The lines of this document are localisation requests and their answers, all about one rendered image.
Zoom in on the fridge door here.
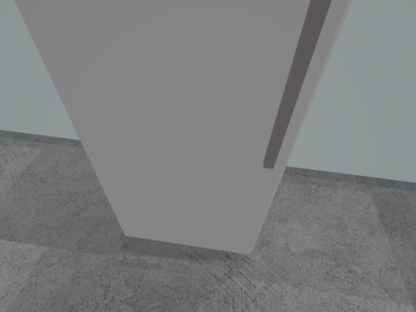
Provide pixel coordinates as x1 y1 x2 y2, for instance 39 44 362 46
14 0 348 255

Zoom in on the handle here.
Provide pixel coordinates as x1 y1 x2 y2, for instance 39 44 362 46
263 0 332 169

